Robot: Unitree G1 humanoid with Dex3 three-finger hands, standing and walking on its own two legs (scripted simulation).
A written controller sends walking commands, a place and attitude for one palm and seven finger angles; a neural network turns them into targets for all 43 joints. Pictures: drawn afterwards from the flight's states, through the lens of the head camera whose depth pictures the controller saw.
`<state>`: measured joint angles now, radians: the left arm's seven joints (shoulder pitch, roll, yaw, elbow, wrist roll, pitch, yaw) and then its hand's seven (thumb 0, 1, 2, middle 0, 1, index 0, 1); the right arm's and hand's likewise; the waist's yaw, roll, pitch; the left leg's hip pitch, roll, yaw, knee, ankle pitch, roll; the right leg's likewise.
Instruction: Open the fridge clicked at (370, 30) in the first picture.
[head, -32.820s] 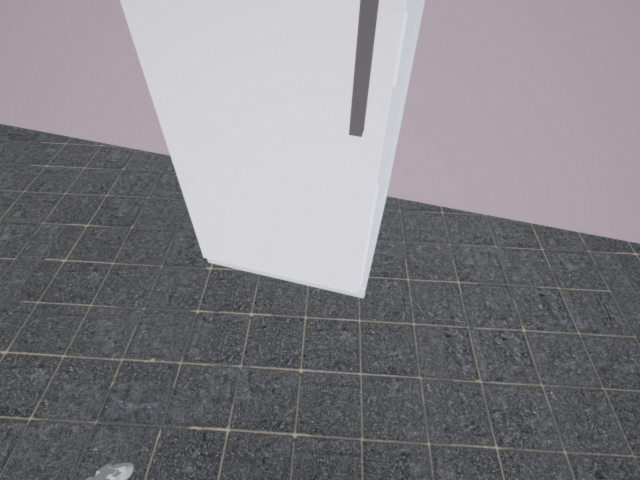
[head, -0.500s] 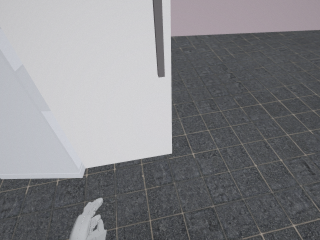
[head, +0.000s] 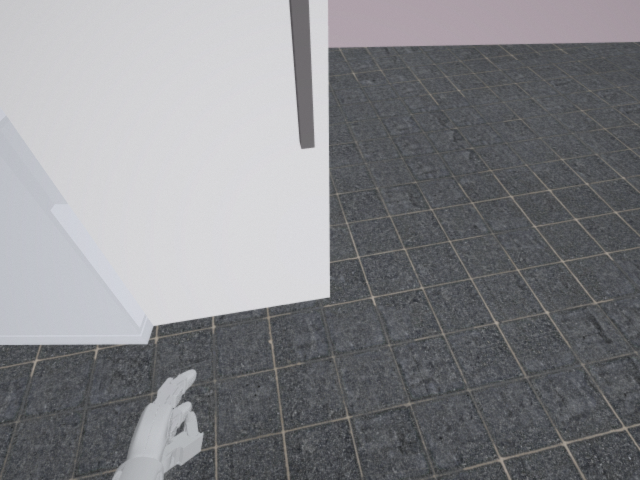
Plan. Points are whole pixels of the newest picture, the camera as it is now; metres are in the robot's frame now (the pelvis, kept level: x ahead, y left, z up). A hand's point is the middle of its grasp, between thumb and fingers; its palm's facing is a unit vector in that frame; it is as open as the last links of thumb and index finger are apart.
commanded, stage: let the arm hang, fingers relaxed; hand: right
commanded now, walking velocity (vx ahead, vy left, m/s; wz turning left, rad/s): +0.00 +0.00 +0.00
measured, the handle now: (300, 58) +0.76 +0.09 +0.17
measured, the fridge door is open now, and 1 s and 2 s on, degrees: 80 80 80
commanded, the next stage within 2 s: look to check the result in 1.16 s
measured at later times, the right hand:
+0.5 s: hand out of the picture -0.05 -0.18 -0.18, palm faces +0.03 +0.99 -0.16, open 7.1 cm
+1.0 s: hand out of the picture +0.06 -0.23 -0.15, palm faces +0.02 +0.96 -0.29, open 7.4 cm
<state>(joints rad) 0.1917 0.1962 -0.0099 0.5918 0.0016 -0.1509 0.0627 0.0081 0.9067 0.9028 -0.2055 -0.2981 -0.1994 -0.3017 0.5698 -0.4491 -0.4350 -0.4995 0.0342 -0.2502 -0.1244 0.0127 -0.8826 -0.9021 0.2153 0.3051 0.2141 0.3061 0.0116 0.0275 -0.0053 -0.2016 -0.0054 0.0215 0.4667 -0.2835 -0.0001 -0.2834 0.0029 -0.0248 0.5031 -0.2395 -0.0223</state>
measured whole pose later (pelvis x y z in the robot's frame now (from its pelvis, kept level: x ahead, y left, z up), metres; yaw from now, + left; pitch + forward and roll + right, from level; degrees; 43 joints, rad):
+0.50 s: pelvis -0.02 +0.00 +0.00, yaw -2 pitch +0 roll +1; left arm 0.26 0.23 0.00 1.07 0.02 0.03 0.01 0.00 0.91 0.90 -0.20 -0.30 -0.20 -0.30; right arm 0.29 -0.22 0.00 1.09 -0.01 0.02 0.01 0.01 -0.96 -0.90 0.21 0.30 0.21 0.30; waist 0.00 0.04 0.07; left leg -0.19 0.00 0.06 0.42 -0.24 0.01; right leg -0.28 0.01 0.01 0.46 -0.18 -0.02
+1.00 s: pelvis -0.01 +0.00 +0.01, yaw -1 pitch -1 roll +0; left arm 0.14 0.27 0.02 1.12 0.02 -0.01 0.00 0.00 0.91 0.90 -0.21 -0.30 -0.20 -0.30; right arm 0.12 -0.28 -0.01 1.12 -0.01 -0.02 0.00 0.00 -0.90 -0.90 0.20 0.30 0.20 0.30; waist 0.00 -0.01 0.03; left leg -0.12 0.02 0.04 0.36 -0.22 0.00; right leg -0.19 0.03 -0.01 0.36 -0.15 -0.03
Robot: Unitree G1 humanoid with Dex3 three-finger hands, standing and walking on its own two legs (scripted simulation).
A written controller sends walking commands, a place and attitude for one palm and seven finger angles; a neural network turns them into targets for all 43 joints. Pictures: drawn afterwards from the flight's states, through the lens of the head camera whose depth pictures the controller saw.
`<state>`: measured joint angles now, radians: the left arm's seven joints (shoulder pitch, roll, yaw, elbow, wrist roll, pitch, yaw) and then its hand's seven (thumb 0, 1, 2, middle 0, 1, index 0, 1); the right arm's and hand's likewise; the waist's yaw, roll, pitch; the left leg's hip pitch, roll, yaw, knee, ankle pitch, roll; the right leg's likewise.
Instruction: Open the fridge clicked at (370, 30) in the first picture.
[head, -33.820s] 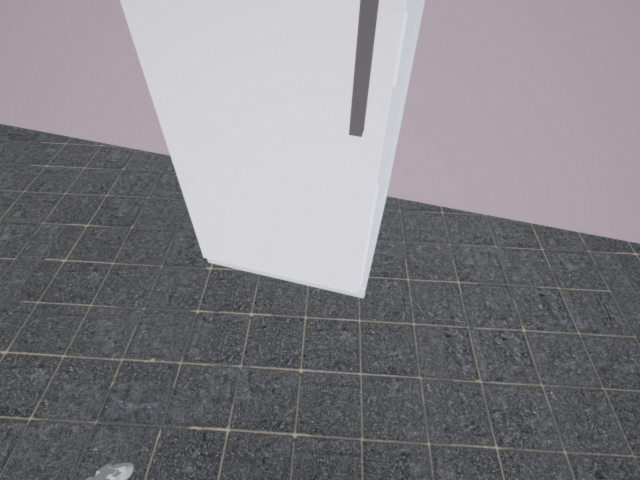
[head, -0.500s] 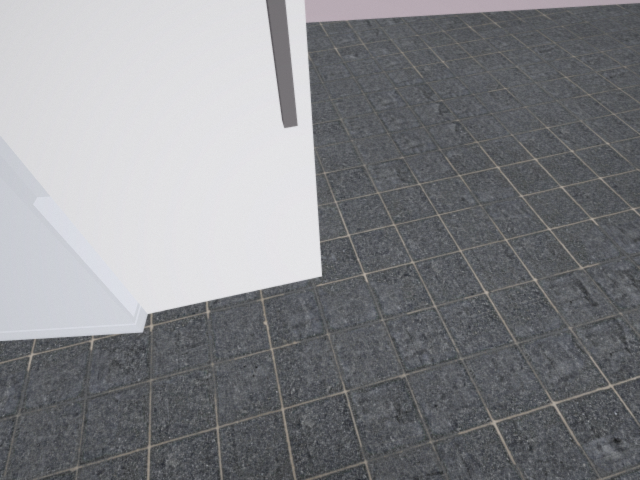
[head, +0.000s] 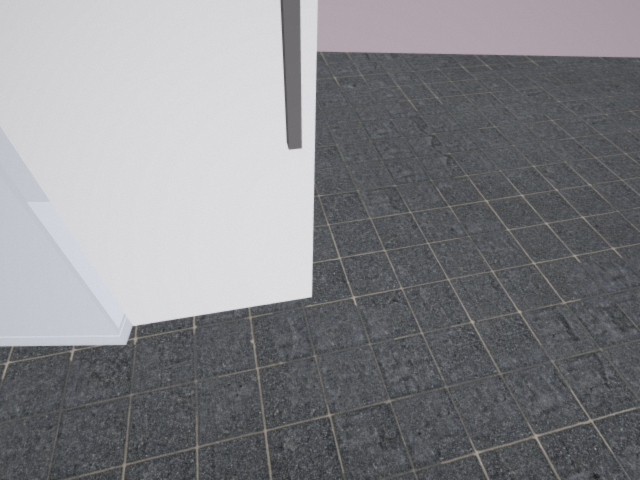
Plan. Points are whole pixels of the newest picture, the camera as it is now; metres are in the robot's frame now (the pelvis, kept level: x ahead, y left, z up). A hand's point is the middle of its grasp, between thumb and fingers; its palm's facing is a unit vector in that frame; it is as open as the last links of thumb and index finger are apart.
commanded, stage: let the arm hang, fingers relaxed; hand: right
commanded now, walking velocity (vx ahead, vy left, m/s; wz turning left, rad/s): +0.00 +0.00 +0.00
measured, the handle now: (290, 60) +0.77 +0.11 +0.16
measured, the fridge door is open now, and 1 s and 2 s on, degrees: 80 80 80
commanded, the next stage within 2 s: look to check the result in 0.16 s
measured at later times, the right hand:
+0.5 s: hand out of the picture +0.09 -0.23 -0.16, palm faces -0.02 +0.94 -0.33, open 7.4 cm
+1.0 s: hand out of the picture +0.12 -0.21 -0.16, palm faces -0.02 +0.95 -0.31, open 7.4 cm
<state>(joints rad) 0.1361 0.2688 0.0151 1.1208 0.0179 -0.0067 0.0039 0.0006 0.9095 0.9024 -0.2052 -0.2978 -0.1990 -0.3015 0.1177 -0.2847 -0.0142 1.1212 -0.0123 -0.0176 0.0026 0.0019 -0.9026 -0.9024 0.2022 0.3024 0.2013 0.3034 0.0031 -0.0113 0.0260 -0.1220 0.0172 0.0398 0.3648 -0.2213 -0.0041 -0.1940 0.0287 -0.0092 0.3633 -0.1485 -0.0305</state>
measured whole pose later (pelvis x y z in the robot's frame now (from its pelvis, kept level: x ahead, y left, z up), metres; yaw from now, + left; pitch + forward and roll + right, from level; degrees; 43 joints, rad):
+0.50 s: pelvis +0.03 +0.01 +0.00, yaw +0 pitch -1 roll +0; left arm 0.10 0.33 0.01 1.13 0.01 0.00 0.00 0.00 0.91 0.90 -0.20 -0.30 -0.20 -0.30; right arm 0.11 -0.33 -0.01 1.14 -0.01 -0.02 0.01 0.00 -0.90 -0.90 0.20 0.30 0.20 0.30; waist 0.00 0.00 0.05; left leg -0.06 0.00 0.04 0.30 -0.22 0.01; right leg -0.14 0.02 0.00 0.31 -0.16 -0.01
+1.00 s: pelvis +0.04 +0.03 +0.00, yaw +0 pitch -1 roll +0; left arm 0.10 0.31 0.01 1.13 0.01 0.00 0.01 0.00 0.91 0.90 -0.21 -0.30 -0.20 -0.30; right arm 0.10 -0.31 -0.01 1.13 -0.01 -0.02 0.00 0.00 -0.90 -0.90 0.20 0.30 0.20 0.30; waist 0.00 0.00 0.05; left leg -0.04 -0.01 0.04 0.29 -0.24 0.03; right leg -0.12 0.00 0.00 0.31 -0.18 0.01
